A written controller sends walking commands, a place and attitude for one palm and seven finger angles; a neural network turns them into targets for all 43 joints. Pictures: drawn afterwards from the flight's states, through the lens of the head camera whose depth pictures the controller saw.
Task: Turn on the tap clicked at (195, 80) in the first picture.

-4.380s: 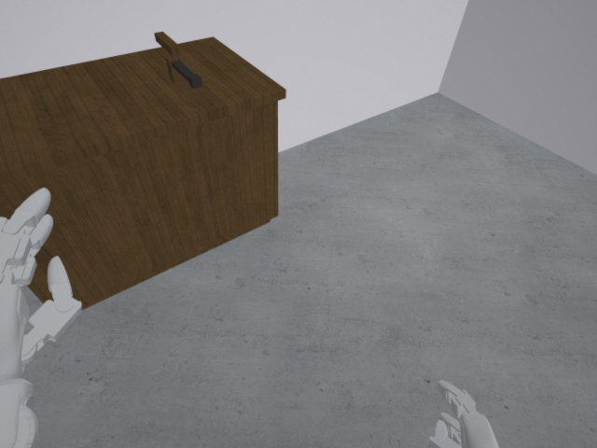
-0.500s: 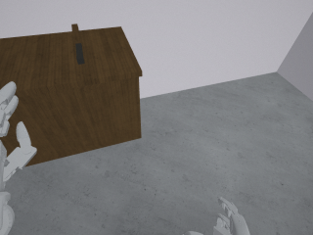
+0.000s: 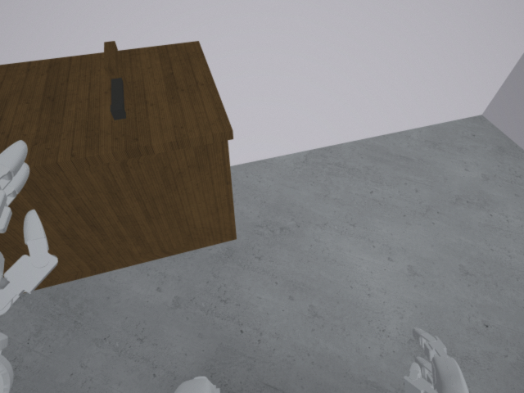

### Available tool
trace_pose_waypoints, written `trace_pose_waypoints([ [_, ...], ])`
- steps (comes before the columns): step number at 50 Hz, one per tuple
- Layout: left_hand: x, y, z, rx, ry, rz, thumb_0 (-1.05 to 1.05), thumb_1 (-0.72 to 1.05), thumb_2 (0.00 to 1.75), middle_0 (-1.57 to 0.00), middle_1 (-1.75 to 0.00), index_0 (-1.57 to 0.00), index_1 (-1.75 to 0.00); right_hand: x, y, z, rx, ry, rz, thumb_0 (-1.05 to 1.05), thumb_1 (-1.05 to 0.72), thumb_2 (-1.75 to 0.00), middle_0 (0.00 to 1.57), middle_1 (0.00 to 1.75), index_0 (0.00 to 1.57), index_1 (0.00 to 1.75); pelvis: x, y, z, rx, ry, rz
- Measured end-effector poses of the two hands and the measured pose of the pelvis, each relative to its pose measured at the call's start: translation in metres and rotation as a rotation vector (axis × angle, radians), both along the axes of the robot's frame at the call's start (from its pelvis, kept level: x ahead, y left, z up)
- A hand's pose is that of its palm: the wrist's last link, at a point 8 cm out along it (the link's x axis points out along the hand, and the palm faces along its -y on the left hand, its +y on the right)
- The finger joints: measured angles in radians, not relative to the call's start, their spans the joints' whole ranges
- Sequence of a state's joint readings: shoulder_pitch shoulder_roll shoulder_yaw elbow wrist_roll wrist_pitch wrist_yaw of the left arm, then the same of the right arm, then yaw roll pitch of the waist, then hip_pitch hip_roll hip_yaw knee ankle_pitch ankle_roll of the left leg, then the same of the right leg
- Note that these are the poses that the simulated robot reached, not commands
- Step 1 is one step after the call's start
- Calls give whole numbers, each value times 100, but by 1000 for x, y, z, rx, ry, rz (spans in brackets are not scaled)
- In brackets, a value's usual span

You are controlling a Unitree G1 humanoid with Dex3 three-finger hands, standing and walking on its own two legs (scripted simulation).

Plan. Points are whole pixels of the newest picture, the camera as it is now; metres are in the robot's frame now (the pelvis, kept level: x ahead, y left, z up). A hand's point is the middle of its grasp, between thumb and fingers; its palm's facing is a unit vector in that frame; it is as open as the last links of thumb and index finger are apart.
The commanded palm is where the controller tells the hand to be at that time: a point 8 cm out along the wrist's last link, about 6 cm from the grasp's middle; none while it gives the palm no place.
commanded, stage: take the last steps up to it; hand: left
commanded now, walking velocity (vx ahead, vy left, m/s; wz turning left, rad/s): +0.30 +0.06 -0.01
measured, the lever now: (118, 111) +0.71 +0.39 -0.01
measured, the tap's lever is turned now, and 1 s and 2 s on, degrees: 0 0 0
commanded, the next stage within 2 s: come to a stop and stand still in 1.18 s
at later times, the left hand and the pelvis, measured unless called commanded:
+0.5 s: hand (93, 179) +0.33 +0.23 +0.18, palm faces +0.42 -0.77 -0.48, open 7.4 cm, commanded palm +0.27 +0.27 +0.17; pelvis +0.11 -0.01 -0.02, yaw +0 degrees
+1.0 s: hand (100, 119) +0.44 +0.26 +0.18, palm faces +0.43 -0.83 -0.37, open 7.4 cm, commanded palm +0.38 +0.29 +0.17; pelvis +0.21 +0.02 -0.01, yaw -1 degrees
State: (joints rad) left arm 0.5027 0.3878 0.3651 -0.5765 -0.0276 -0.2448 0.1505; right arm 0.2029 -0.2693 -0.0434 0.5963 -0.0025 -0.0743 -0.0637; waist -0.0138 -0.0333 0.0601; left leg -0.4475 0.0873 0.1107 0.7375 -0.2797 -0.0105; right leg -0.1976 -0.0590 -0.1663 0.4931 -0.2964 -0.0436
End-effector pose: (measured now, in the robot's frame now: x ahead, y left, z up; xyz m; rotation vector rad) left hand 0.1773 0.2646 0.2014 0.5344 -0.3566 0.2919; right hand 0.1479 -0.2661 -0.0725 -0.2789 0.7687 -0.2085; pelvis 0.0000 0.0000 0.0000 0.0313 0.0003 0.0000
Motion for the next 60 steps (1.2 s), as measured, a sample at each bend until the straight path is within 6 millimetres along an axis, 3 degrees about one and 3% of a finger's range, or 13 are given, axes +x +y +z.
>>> trace_pose_waypoints([
  [5,23,27,-1,-2,-89,14,1,89,89,-21,-30,-21,-30,26,20,-4,-11,-42,-25,1,-91,-90,20,30,19,30,31,20,-14,-16,-16,-19],
  [9,52,43,-11,-55,-90,49,1,89,89,-21,-30,-21,-30,46,52,-9,60,-55,-17,1,-91,-90,20,30,19,30,46,25,-13,-20,-23,-13],
  [13,72,39,-12,-75,-49,41,1,89,90,-21,-30,-21,-30,61,83,-10,145,-49,27,1,-91,-90,20,30,20,30,60,24,-5,-34,-11,-13],
  [16,78,25,-5,-54,-30,5,1,90,90,-21,-30,-21,-30,70,93,-11,185,-43,52,1,-91,-90,20,30,20,30,72,20,-2,-37,-4,-20],
  [21,91,7,4,29,-10,9,1,89,89,-21,-30,-21,-30,88,83,-23,210,-20,71,1,-90,-90,21,30,20,30,96,4,-4,-33,-3,-19],
  [27,119,-2,-10,4,-3,90,1,89,89,-21,-30,-21,-30,120,37,-46,160,29,64,1,-90,-90,21,30,20,30,120,-14,-17,-25,-18,1],
  [32,143,-10,-18,-56,45,77,1,89,89,-21,-30,-21,-30,140,3,-26,85,39,27,2,-91,-90,20,30,20,30,139,-17,-5,-6,-10,2],
  [37,162,-14,-10,-27,36,17,1,89,89,-21,-30,-21,-30,161,-11,-5,16,13,6,1,-91,-90,20,30,19,30,160,-14,0,-1,-4,2],
  [43,185,11,-3,-9,-69,4,1,89,89,-21,-30,-22,-30,192,5,-2,-22,-33,-11,1,-91,-90,20,30,19,30,193,7,-12,-29,-17,-10],
  [49,222,36,-13,-56,-64,55,1,89,89,-21,-30,-21,-30,218,52,-8,80,-51,3,1,-91,-90,20,30,19,30,212,15,-10,-35,-23,-10],
  [55,234,18,-8,-50,-8,12,1,90,90,-21,-30,-21,-30,232,85,-12,183,-36,67,1,-91,-90,20,30,20,30,229,11,-2,-45,-5,-14],
  [60,241,3,-4,22,26,30,1,89,89,-21,-30,-21,-30,245,77,-26,210,-11,84,1,-90,-90,21,30,20,30,245,-3,-7,-30,-2,-15],
])
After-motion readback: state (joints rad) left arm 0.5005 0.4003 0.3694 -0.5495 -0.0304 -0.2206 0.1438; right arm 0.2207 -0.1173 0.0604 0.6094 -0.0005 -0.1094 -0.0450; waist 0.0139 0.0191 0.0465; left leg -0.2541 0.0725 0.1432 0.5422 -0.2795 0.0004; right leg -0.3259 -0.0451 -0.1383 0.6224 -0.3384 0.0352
